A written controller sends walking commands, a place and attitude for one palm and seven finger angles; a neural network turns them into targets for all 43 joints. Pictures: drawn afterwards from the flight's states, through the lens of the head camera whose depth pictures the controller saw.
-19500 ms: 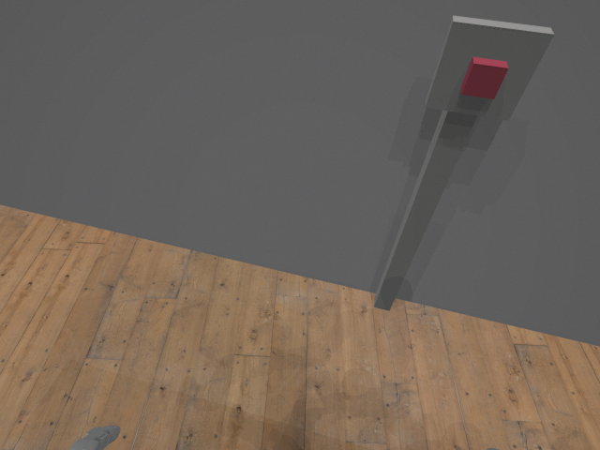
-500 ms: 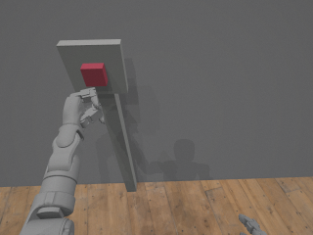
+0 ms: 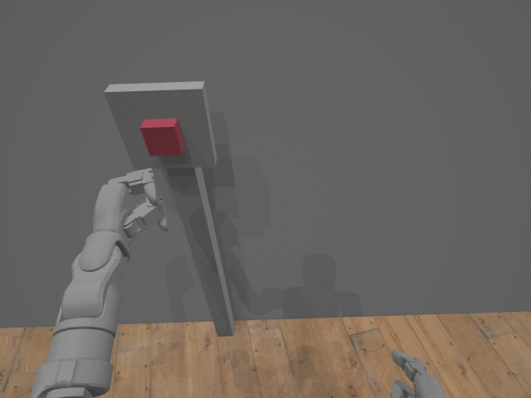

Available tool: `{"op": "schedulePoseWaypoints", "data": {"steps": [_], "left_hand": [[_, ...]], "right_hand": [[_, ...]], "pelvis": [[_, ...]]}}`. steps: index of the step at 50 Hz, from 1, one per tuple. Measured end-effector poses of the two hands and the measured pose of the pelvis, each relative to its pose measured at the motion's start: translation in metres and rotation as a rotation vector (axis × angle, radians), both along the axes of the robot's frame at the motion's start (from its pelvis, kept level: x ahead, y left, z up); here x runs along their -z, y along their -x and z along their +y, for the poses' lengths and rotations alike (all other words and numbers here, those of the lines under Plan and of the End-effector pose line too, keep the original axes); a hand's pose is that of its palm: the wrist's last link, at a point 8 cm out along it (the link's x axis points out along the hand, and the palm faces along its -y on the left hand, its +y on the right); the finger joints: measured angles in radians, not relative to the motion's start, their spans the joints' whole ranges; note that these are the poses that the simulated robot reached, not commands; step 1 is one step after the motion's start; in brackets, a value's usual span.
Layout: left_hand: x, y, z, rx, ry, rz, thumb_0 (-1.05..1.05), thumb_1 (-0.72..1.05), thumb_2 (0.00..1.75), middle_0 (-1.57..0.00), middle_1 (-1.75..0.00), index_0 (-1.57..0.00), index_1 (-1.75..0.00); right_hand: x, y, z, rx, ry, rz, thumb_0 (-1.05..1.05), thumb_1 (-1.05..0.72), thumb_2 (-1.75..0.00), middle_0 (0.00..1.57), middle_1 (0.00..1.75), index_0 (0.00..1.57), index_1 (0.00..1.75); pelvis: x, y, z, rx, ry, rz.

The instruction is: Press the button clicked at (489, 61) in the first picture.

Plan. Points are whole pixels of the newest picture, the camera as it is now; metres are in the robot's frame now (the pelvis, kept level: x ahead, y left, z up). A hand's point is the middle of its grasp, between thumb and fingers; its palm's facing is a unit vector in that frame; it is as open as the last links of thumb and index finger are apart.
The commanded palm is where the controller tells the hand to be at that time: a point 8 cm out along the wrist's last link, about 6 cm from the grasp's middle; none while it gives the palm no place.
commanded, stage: draw the hand back to the body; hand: left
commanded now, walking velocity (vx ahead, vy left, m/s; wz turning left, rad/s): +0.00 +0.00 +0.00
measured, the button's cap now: (163, 136) +0.50 +0.21 +0.17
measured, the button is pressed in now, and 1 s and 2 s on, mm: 0 0 0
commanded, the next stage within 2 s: step back with the hand held close in 1.26 s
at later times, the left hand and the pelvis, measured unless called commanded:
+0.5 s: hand (103, 269) +0.24 +0.22 +0.15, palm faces +0.27 -0.93 -0.24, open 3.1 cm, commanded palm +0.20 +0.26 +0.17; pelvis -0.01 +0.01 +0.01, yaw +1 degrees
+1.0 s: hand (41, 296) +0.19 +0.26 +0.16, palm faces +0.38 -0.84 -0.38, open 3.1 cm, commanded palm +0.14 +0.30 +0.18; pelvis +0.01 +0.02 +0.01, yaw +0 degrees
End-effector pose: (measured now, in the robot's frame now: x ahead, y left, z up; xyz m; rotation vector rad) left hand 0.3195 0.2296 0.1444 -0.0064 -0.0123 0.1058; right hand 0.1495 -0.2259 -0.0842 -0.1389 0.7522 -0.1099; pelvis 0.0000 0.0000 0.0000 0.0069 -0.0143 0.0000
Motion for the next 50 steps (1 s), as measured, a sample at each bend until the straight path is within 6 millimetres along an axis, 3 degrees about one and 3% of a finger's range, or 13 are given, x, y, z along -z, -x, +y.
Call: {"op": "schedulePoseWaypoints", "data": {"steps": [5, 10, 15, 18, 25, 35, 50], "left_hand": [[0.001, 0.03, 0.014, -0.027, -0.029, -0.008, 0.02, 0.9, 0.9, -1.3, -1.5, -1.3, -1.5], [-0.006, 0.056, 0.018, -0.021, -0.043, -0.04, 0.02, 0.9, 0.9, -1.3, -1.5, -1.3, -1.5], [-0.012, 0.073, 0.017, -0.001, -0.045, -0.049, 0.02, 0.9, 0.9, -1.3, -1.5, -1.3, -1.5], [-0.016, 0.086, 0.02, -0.056, -0.155, -0.076, 0.02, 0.9, 0.9, -1.3, -1.5, -1.3, -1.5], [-0.011, 0.117, 0.032, -0.159, -0.268, -0.097, 0.02, 0.89, 0.9, -1.3, -1.5, -1.31, -1.5], [-0.027, 0.137, 0.045, -0.209, -0.346, -0.149, 0.02, 0.89, 0.9, -1.3, -1.5, -1.31, -1.5], [-0.036, 0.17, 0.069, -0.267, -0.446, -0.113, 0.02, 0.89, 0.9, -1.3, -1.5, -1.31, -1.5]], "right_hand": [[-0.001, 0.006, -0.007, 0.008, 0.014, 0.0, 0.01, -0.91, -0.9, 0.21, 0.3, 0.2, 0.3], [-0.005, -0.001, -0.007, -0.013, 0.035, -0.035, 0.01, -0.91, -0.9, 0.2, 0.3, 0.2, 0.3], [-0.015, -0.015, 0.001, -0.035, 0.029, -0.106, 0.01, -0.91, -0.9, 0.2, 0.3, 0.2, 0.3], [-0.021, -0.022, 0.008, -0.057, 0.03, -0.143, 0.01, -0.91, -0.9, 0.2, 0.3, 0.2, 0.3], [-0.02, -0.024, 0.021, -0.107, 0.035, -0.107, 0.01, -0.91, -0.9, 0.2, 0.3, 0.2, 0.3], [-0.007, -0.021, 0.032, -0.108, 0.025, -0.03, 0.01, -0.91, -0.9, 0.21, 0.3, 0.2, 0.3], [-0.016, -0.042, 0.03, -0.095, 0.049, -0.064, 0.01, -0.91, -0.9, 0.21, 0.3, 0.2, 0.3]], "pelvis": [[0.0, 0.001, 0.0, 0.001, 0.002, -0.023], [-0.001, 0.007, 0.001, -0.013, 0.007, -0.04], [-0.001, 0.011, 0.002, -0.019, 0.008, -0.049], [-0.003, 0.013, 0.003, -0.012, 0.011, -0.059], [-0.007, 0.014, 0.006, -0.009, 0.015, -0.072], [-0.009, 0.002, 0.016, -0.005, 0.014, -0.077], [-0.007, -0.013, 0.023, 0.001, 0.018, -0.063]]}}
